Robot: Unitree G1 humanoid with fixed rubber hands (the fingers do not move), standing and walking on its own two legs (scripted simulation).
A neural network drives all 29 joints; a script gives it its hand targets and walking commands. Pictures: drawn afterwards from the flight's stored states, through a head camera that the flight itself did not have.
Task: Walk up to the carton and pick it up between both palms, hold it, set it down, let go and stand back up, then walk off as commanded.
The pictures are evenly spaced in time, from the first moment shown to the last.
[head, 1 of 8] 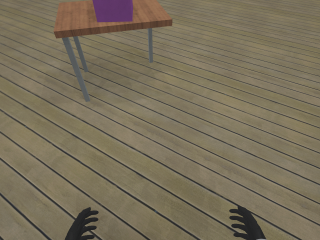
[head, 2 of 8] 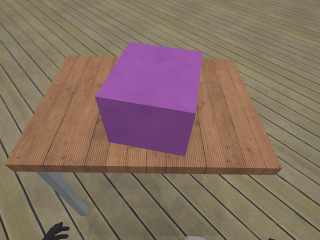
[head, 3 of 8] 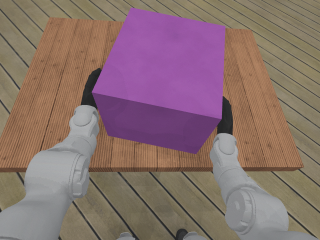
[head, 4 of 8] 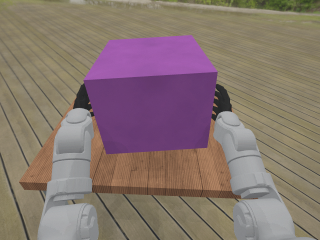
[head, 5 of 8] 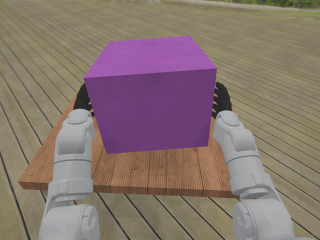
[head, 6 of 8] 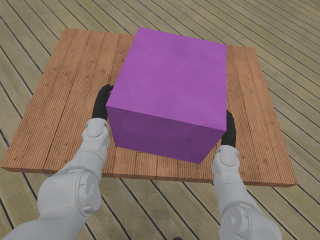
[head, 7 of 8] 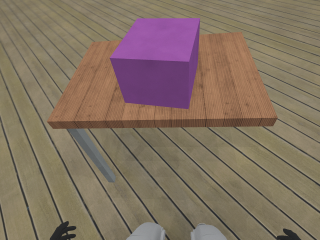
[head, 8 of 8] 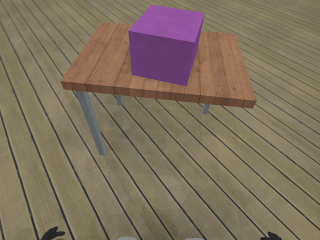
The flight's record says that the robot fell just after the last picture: no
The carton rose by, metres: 0.22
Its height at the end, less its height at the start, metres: +0.00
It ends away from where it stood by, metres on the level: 0.01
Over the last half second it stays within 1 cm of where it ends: yes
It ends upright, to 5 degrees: yes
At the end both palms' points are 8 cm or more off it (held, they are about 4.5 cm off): yes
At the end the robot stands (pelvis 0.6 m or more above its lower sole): yes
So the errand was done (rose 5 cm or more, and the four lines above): yes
